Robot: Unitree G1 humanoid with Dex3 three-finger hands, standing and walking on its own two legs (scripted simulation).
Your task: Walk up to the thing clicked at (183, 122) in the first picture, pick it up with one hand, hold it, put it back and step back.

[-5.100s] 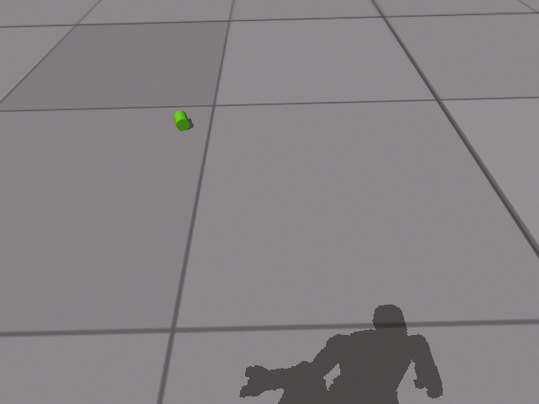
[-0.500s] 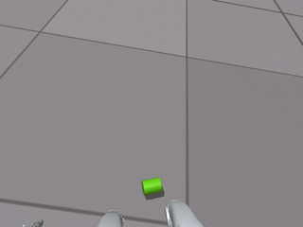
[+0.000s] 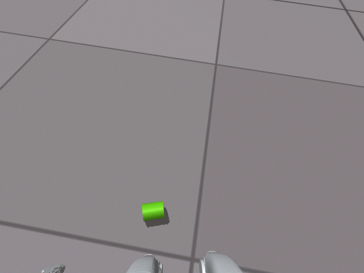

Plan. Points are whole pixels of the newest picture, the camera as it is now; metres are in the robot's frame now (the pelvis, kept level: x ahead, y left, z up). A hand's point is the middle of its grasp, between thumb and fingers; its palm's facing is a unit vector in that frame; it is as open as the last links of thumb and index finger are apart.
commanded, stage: walk up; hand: left
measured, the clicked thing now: (153, 210) +0.46 +0.14 -0.69
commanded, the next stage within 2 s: none
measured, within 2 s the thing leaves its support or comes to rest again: neither
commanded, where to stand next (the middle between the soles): +0.11 -0.04 m, yaw +2 degrees
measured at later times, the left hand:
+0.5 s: hand out of the picture -0.04 +0.17 -0.09, palm faces +0.04 -0.88 -0.48, open 7.4 cm
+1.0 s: hand out of the picture +0.12 +0.20 -0.12, palm faces +0.00 -0.90 -0.43, open 7.4 cm
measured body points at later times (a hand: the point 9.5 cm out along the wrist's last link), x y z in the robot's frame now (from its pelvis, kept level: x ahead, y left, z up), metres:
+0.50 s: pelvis +0.01 -0.12 +0.03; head +0.04 -0.14 +0.48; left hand -0.04 +0.21 -0.06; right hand +0.11 -0.45 -0.10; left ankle +0.08 +0.04 -0.64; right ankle -0.01 -0.24 -0.70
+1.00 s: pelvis +0.05 -0.07 +0.01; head +0.08 -0.08 +0.46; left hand +0.11 +0.25 -0.10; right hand +0.19 -0.37 -0.11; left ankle +0.07 +0.04 -0.69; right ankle +0.07 -0.21 -0.70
